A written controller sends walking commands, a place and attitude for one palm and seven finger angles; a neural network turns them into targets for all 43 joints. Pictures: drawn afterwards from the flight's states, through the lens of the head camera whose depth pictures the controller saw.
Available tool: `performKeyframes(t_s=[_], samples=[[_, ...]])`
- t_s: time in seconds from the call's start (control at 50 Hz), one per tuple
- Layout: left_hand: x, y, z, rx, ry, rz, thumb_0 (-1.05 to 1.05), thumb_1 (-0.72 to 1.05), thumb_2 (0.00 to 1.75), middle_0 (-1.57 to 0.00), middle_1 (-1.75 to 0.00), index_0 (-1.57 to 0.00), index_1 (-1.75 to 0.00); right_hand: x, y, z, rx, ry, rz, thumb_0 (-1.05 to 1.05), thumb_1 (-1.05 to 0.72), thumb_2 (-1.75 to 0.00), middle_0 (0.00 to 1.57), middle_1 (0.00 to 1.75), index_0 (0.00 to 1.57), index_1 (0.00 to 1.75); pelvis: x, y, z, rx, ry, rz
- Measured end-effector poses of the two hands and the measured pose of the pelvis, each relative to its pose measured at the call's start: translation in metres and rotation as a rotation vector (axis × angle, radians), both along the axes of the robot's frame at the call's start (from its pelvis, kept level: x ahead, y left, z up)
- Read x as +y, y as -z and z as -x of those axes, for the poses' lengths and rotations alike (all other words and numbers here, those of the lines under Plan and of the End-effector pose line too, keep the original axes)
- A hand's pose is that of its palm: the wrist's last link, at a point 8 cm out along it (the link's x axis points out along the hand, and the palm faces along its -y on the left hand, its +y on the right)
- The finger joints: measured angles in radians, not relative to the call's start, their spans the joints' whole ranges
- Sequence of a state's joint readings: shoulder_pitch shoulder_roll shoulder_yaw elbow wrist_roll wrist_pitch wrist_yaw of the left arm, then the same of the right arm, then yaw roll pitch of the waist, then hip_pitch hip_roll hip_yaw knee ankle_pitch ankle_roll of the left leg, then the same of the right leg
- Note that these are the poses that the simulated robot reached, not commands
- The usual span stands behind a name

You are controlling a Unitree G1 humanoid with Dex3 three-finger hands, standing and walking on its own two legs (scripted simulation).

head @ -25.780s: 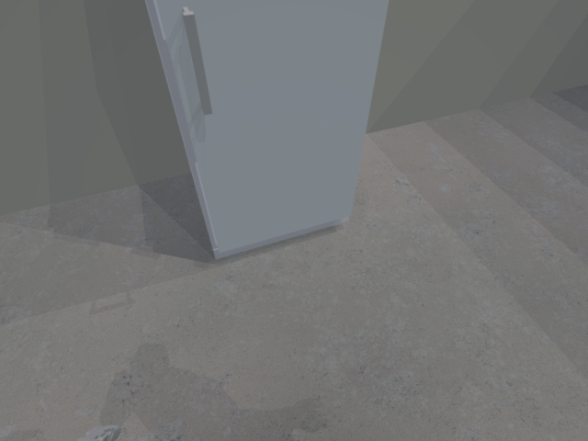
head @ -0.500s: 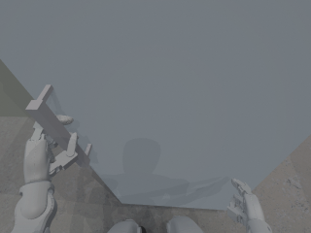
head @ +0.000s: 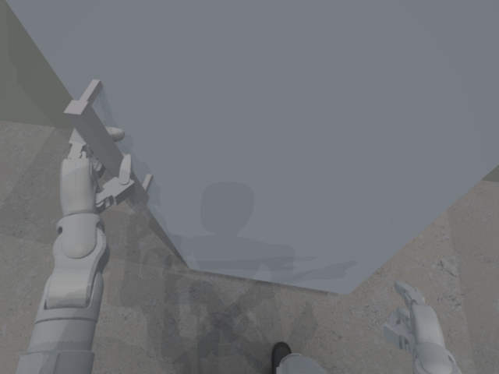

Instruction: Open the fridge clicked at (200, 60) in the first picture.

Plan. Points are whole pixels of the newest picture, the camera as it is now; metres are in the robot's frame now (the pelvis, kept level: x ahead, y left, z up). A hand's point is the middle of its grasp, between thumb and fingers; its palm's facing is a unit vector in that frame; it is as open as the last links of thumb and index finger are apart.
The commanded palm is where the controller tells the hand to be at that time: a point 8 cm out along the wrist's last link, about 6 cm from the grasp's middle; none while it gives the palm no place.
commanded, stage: walk backward, drawing the door open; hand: left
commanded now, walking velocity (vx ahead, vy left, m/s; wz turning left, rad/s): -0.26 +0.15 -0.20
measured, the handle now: (121, 153) +0.44 +0.18 +0.09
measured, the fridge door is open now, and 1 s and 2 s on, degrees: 1 36 63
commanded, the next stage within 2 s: none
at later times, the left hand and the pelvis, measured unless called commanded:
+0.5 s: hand (100, 288) +0.23 +0.17 +0.09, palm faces -0.02 -0.98 -0.20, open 6.3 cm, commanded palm +0.20 +0.23 +0.09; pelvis -0.09 +0.08 -0.01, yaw -8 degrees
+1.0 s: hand out of the picture +0.06 +0.11 +0.09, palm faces -0.13 -0.98 -0.13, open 6.3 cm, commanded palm +0.03 +0.17 +0.09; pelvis -0.20 +0.04 -0.01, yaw +8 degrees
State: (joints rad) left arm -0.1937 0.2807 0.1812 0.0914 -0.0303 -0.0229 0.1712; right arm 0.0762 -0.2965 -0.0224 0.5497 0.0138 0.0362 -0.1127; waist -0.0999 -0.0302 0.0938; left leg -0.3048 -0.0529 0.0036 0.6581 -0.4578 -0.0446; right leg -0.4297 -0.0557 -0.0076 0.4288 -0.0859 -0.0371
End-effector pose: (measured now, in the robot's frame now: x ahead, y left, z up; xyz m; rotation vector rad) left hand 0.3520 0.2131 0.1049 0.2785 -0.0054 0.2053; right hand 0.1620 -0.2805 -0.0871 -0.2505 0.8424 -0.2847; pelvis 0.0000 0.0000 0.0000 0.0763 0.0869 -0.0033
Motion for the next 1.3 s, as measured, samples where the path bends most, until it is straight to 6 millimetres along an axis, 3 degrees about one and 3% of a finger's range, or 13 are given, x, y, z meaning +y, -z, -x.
performKeyframes(t_s=[0.08,0.18,0.28,0.36,0.44,0.56,0.66,0.76,0.86,0.98,1.14,1.18,1.3], samples=[[0.006,0.001,0.007,-0.014,0.083,-0.005,-0.04,0.68,0.76,-0.32,-1.23,-0.18,-1.3,0.02,-0.011,0.012,-0.08,0.033,-0.004,0.01,-0.9,-0.89,0.2,0.3,0.2,0.29,0.024,0.009,0.021,0.003,0.028,0.036],[0.015,0.003,0.037,-0.03,0.171,0.0,-0.06,0.68,0.73,-0.3,-1.25,-0.16,-1.26,0.055,-0.014,0.054,-0.1,0.098,-0.049,0.0,-0.9,-0.89,0.2,0.3,0.2,0.29,0.049,0.013,0.03,-0.023,0.113,0.042],[0.018,0.003,0.074,-0.035,0.219,0.033,-0.04,0.66,0.74,-0.34,-1.31,-0.24,-1.31,0.091,0.012,0.091,0.01,0.065,-0.11,0.0,-0.9,-0.89,0.2,0.3,0.19,0.29,0.061,0.01,0.029,-0.033,0.114,0.084],[0.015,0.004,0.099,-0.042,0.211,0.052,-0.03,0.65,0.77,-0.39,-1.35,-0.31,-1.35,0.114,0.036,0.108,0.087,0.008,-0.175,0.01,-0.9,-0.89,0.2,0.3,0.2,0.3,0.065,0.013,0.043,-0.04,0.112,0.09],[0.014,0.004,0.123,-0.033,0.216,0.067,-0.04,0.64,0.76,-0.39,-1.35,-0.32,-1.37,0.127,0.038,0.115,0.073,-0.012,-0.192,0.01,-0.9,-0.89,0.2,0.3,0.2,0.3,0.075,0.009,0.069,-0.059,0.123,0.068],[0.01,0.005,0.161,-0.03,0.279,0.096,-0.03,0.63,0.74,-0.38,-1.36,-0.33,-1.36,0.136,0.014,0.124,-0.035,-0.011,-0.121,0.01,-0.9,-0.89,0.2,0.3,0.2,0.3,0.093,0.005,0.098,-0.084,0.117,0.028],[0.005,0.009,0.191,-0.069,0.388,0.158,-0.02,0.63,0.74,-0.4,-1.37,-0.31,-1.34,0.143,0.007,0.137,-0.12,0.0,-0.056,0.01,-0.9,-0.89,0.2,0.3,0.2,0.3,0.113,0.02,0.118,-0.095,0.07,0.073],[-0.006,0.007,0.227,-0.041,0.42,0.164,-0.01,0.65,0.74,-0.38,-1.37,-0.32,-1.35,0.162,0.001,0.162,-0.056,-0.078,-0.113,0.01,-0.9,-0.89,0.2,0.3,0.19,0.29,0.1,0.006,0.141,-0.105,0.0,0.099],[-0.022,0.008,0.264,-0.048,0.403,0.173,-0.01,0.65,0.75,-0.4,-1.37,-0.32,-1.35,0.163,0.014,0.175,-0.034,-0.16,-0.176,0.01,-0.9,-0.89,0.2,0.3,0.2,0.3,0.078,0.009,0.164,-0.098,-0.027,0.094],[-0.043,0.006,0.304,-0.038,0.349,0.152,-0.01,0.64,0.75,-0.41,-1.35,-0.32,-1.36,0.139,0.03,0.184,-0.019,-0.192,-0.213,0.01,-0.9,-0.89,0.2,0.3,0.2,0.3,0.045,0.012,0.192,-0.111,-0.113,0.074],[-0.068,0.01,0.343,-0.1,0.334,0.175,-0.01,0.63,0.76,-0.44,-1.37,-0.33,-1.36,0.102,0.022,0.184,-0.069,-0.322,-0.083,0.01,-0.9,-0.89,0.2,0.3,0.2,0.3,0.012,0.022,0.216,-0.074,-0.261,0.059],[-0.075,0.013,0.35,-0.14,0.324,0.163,-0.01,0.63,0.77,-0.44,-1.38,-0.32,-1.36,0.095,0.022,0.184,-0.082,-0.356,-0.075,0.01,-0.9,-0.89,0.2,0.3,0.2,0.29,-0.003,0.026,0.226,-0.087,-0.298,0.035],[-0.095,0.009,0.378,-0.088,0.19,0.126,-0.02,0.62,0.77,-0.46,-1.38,-0.32,-1.38,0.069,0.007,0.188,-0.026,-0.533,-0.107,0.01,-0.9,-0.89,0.2,0.3,0.2,0.3,-0.061,0.004,0.242,-0.129,-0.396,0.088]])
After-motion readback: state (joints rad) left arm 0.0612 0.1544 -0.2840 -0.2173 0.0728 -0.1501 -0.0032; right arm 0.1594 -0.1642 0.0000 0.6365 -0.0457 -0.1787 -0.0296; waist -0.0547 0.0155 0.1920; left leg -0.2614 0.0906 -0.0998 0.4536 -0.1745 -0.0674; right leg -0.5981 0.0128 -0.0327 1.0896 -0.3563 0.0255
